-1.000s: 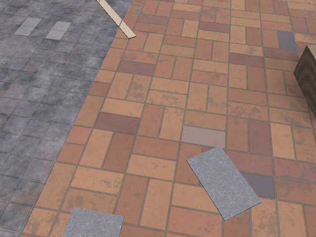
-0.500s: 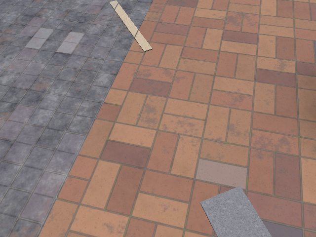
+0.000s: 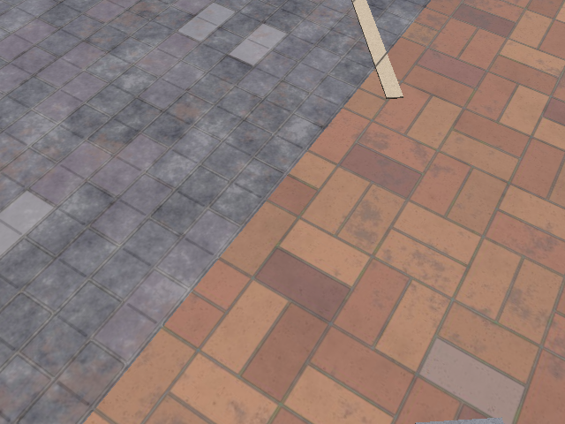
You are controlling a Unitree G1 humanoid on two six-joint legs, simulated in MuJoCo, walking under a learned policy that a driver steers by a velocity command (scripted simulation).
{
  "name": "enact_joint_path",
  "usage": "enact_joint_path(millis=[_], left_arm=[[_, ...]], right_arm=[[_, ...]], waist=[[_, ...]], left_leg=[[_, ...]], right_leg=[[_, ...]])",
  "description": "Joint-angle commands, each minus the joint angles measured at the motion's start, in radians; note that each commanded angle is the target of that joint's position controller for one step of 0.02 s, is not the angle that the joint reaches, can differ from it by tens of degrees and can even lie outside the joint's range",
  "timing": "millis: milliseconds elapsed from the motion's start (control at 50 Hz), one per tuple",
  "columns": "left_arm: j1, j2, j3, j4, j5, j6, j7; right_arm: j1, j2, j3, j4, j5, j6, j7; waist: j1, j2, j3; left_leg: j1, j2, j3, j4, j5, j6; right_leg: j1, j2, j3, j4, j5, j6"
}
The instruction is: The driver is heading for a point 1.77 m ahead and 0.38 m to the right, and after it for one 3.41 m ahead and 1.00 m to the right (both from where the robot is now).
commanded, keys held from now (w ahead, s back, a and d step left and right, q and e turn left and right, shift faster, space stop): no key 0.16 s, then e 0.84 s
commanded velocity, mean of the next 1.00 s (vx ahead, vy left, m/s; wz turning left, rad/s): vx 0.01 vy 0.00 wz -0.27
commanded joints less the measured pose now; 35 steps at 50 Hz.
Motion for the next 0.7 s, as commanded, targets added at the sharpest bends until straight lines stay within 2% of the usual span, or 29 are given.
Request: enact_joint_path(millis=[20,60,140,160,180,200,220,240,260,280,300,340,380,460,520,540,560,580,600,620,640,660,700], left_arm=[[0.079,0.066,0.014,-0.026,-0.002,0.004,0.009],[0.072,0.055,0.007,-0.024,-0.001,0.009,0.008],[0.059,0.067,0.009,-0.026,-0.003,0.009,-0.002],[0.070,0.062,0.008,-0.022,-0.002,0.006,-0.007],[0.109,0.042,0.003,-0.004,0.002,0.000,-0.014],[0.128,0.023,-0.005,0.009,0.013,-0.004,-0.023],[0.125,0.057,-0.005,0.005,0.030,-0.007,-0.025],[0.056,0.117,-0.001,-0.011,0.031,-0.009,-0.021],[0.008,0.082,-0.008,-0.018,0.035,-0.012,-0.023],[-0.006,0.070,-0.013,-0.024,0.033,-0.018,-0.024],[0.006,0.096,-0.007,-0.017,0.025,-0.024,-0.024],[0.022,0.132,0.002,-0.019,0.006,-0.033,-0.018],[0.057,0.140,0.009,-0.022,-0.004,-0.026,-0.008],[0.082,0.146,0.023,-0.050,-0.011,-0.002,0.006],[0.070,0.132,0.026,-0.083,-0.017,0.012,0.008],[0.066,0.120,0.025,-0.095,-0.019,0.014,0.007],[0.064,0.098,0.021,-0.105,-0.022,0.017,0.007],[0.080,0.077,0.017,-0.112,-0.024,0.019,0.003],[0.078,0.102,0.029,-0.117,-0.019,0.021,-0.001],[0.079,0.132,0.045,-0.115,-0.018,0.025,-0.007],[0.092,0.116,0.046,-0.108,-0.024,0.035,-0.009],[0.095,0.084,0.036,-0.107,-0.026,0.044,-0.011],[0.078,0.051,0.022,-0.117,-0.022,0.053,-0.019]], right_arm=[[-0.020,-0.147,-0.041,-0.070,-0.007,-0.010,-0.017],[-0.023,-0.149,-0.041,-0.062,-0.007,-0.007,-0.021],[-0.026,-0.133,-0.028,-0.039,-0.012,0.000,-0.012],[-0.034,-0.124,-0.022,-0.034,-0.010,0.001,-0.010],[-0.050,-0.091,-0.008,-0.026,-0.008,0.001,-0.009],[-0.017,-0.045,0.008,-0.002,-0.012,-0.003,-0.006],[0.029,-0.021,0.016,0.020,-0.025,-0.011,-0.003],[0.093,-0.018,0.014,0.023,-0.040,-0.018,0.001],[0.032,-0.039,0.008,0.023,-0.043,-0.022,-0.006],[-0.026,-0.071,-0.001,0.020,-0.037,-0.022,-0.013],[-0.049,-0.079,-0.007,0.021,-0.032,-0.019,-0.023],[-0.039,-0.085,-0.014,0.025,-0.028,-0.014,-0.035],[-0.035,-0.072,-0.017,0.031,-0.022,-0.020,-0.039],[-0.028,-0.051,-0.027,0.031,-0.013,-0.029,-0.038],[0.005,-0.070,-0.043,0.035,-0.011,-0.032,-0.033],[0.030,-0.087,-0.051,0.039,-0.012,-0.031,-0.032],[0.069,-0.109,-0.058,0.047,-0.015,-0.027,-0.034],[0.089,-0.135,-0.062,0.052,-0.020,-0.026,-0.036],[0.073,-0.126,-0.055,0.037,-0.026,-0.032,-0.043],[0.055,-0.112,-0.045,0.023,-0.027,-0.037,-0.049],[0.001,-0.111,-0.042,0.014,-0.020,-0.040,-0.053],[-0.042,-0.126,-0.046,0.015,-0.011,-0.040,-0.053],[-0.065,-0.151,-0.054,0.023,-0.012,-0.030,-0.053]], waist=[[0.023,0.128,-0.234],[0.010,0.143,-0.231],[-0.010,0.170,-0.184],[-0.001,0.165,-0.173],[0.025,0.153,-0.176],[0.032,0.130,-0.174],[0.004,0.059,-0.154],[-0.085,-0.091,-0.125],[-0.063,-0.143,-0.090],[-0.043,-0.131,-0.057],[-0.029,-0.133,-0.050],[-0.022,-0.150,-0.032],[-0.003,-0.127,-0.043],[0.018,-0.100,-0.081],[0.009,-0.025,-0.113],[0.001,0.030,-0.125],[-0.010,0.113,-0.137],[-0.007,0.233,-0.155],[-0.017,0.276,-0.168],[-0.010,0.182,-0.165],[0.019,0.122,-0.147],[0.031,0.118,-0.120],[0.019,0.151,-0.114]], left_leg=[[0.188,0.240,-0.242,-0.136,0.274,0.188],[0.156,0.232,-0.238,-0.144,0.167,0.181],[0.115,0.232,-0.283,-0.158,-0.072,0.165],[0.104,0.225,-0.287,-0.148,-0.110,0.152],[0.082,0.213,-0.266,-0.132,-0.158,0.125],[0.056,0.181,-0.231,-0.119,-0.221,0.075],[0.025,0.126,-0.172,-0.055,-0.275,0.012],[0.062,0.034,-0.070,-0.009,-0.267,-0.046],[0.192,0.041,-0.046,-0.015,-0.170,-0.074],[0.239,0.046,-0.048,-0.005,-0.116,-0.075],[0.258,0.048,-0.037,0.012,-0.096,-0.068],[0.228,0.049,-0.024,0.020,-0.095,-0.063],[0.194,0.039,0.000,0.035,-0.097,-0.065],[0.165,0.034,0.023,0.064,-0.084,-0.063],[0.243,0.081,0.003,0.033,-0.045,-0.033],[0.287,0.129,-0.031,0.000,-0.038,-0.007],[0.337,0.213,-0.110,-0.061,-0.018,0.044],[0.368,0.362,-0.255,-0.138,0.071,0.132],[0.364,0.488,-0.348,-0.167,0.201,0.224],[0.327,0.501,-0.324,-0.168,0.254,0.247],[0.291,0.452,-0.233,-0.162,0.223,0.210],[0.260,0.400,-0.144,-0.169,0.181,0.166],[0.210,0.336,-0.013,-0.163,0.192,0.133]], right_leg=[[0.044,-0.014,0.022,-0.120,0.055,0.018],[0.098,-0.017,0.019,-0.202,0.089,0.020],[0.162,-0.015,0.009,-0.337,0.114,0.002],[0.195,-0.012,0.001,-0.406,0.142,-0.009],[0.270,-0.014,-0.014,-0.519,0.216,-0.025],[0.347,-0.018,-0.015,-0.633,0.297,-0.044],[0.372,-0.102,0.088,-0.682,0.344,-0.078],[0.264,-0.189,0.200,-0.705,0.313,-0.146],[0.100,-0.184,0.232,-0.765,0.116,-0.174],[0.056,-0.144,0.213,-0.783,0.033,-0.145],[0.046,-0.130,0.211,-0.785,0.037,-0.127],[0.074,-0.129,0.238,-0.775,0.118,-0.130],[0.121,-0.130,0.266,-0.744,0.205,-0.151],[0.169,-0.123,0.323,-0.678,0.338,-0.193],[0.104,-0.072,0.297,-0.597,0.338,-0.164],[0.056,-0.042,0.256,-0.539,0.304,-0.138],[-0.011,0.005,0.183,-0.434,0.232,-0.101],[-0.063,0.055,0.081,-0.278,0.097,-0.064],[-0.111,0.029,0.039,-0.036,-0.150,-0.035],[-0.120,-0.003,0.058,0.117,-0.170,-0.020],[-0.106,-0.032,0.064,0.128,-0.121,-0.012],[-0.091,-0.052,0.047,0.053,-0.060,-0.006],[0.004,-0.055,-0.016,-0.070,0.004,0.005]])
Velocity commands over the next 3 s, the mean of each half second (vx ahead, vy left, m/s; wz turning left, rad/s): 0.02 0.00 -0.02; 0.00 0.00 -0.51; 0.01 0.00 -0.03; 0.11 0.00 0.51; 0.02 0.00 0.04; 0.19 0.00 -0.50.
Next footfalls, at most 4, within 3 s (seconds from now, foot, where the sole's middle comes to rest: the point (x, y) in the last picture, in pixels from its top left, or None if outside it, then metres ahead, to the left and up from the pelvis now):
0.22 right None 0.07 -0.16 -0.77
0.84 right None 0.03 -0.18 -0.77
1.26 left None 0.14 0.03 -0.77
1.80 left None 0.24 0.05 -0.77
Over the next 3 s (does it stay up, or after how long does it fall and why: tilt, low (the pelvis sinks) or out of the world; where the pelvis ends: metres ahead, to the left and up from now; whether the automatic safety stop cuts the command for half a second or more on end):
stays up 0.26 -0.14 0.00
